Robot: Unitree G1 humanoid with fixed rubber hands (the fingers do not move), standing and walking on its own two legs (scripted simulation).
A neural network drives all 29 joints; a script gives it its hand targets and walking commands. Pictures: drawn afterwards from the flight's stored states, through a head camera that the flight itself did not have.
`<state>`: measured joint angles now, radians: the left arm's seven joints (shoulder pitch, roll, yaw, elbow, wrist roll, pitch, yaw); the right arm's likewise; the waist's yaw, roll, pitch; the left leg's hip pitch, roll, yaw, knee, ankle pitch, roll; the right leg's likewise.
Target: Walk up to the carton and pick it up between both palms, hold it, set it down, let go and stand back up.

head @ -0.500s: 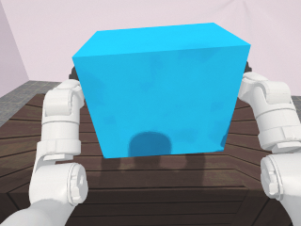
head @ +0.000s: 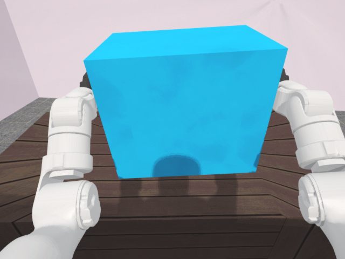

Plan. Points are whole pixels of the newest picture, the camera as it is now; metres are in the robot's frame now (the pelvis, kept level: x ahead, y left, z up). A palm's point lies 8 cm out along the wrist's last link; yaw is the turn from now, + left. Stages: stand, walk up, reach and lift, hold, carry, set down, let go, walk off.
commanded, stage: hold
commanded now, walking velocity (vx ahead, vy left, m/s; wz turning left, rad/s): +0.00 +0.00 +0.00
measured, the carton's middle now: (182, 101) +0.38 +0.00 +0.28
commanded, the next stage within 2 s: none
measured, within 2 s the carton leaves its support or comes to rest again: neither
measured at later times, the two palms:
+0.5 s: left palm (89, 100) +0.37 +0.21 +0.29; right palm (273, 91) +0.36 -0.20 +0.31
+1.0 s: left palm (89, 99) +0.36 +0.20 +0.29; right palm (275, 91) +0.36 -0.20 +0.31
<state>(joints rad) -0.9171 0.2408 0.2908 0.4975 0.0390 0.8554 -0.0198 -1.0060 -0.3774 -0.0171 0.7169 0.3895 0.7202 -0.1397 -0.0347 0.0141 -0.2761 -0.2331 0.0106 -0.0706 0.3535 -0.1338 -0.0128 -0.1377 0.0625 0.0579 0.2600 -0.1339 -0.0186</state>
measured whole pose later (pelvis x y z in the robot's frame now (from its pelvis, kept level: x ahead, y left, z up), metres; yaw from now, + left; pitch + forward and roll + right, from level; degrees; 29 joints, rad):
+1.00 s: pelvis +0.00 +0.00 +0.00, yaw +0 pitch +1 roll -1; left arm -0.89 0.23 0.29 0.45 0.04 0.86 -0.02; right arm -0.99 -0.38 -0.02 0.70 0.40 0.71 -0.14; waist -0.04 0.01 -0.27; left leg -0.24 0.01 -0.07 0.36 -0.14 -0.01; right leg -0.13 0.06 0.06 0.25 -0.13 -0.01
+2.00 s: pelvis +0.00 +0.00 +0.00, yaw +0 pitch +0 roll -1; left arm -0.85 0.22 0.30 0.42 0.05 0.86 -0.02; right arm -0.96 -0.37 -0.01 0.66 0.40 0.72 -0.15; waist -0.05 0.01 -0.26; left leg -0.23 0.01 -0.08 0.36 -0.14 -0.01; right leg -0.12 0.06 0.06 0.25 -0.14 -0.02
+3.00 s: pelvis +0.00 +0.00 +0.00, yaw +0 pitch +1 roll -1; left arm -0.90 0.24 0.28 0.48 0.04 0.84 -0.02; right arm -0.99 -0.38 -0.02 0.70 0.39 0.70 -0.14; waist -0.04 0.00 -0.26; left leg -0.23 0.01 -0.08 0.35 -0.13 -0.01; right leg -0.12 0.06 0.06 0.25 -0.13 -0.02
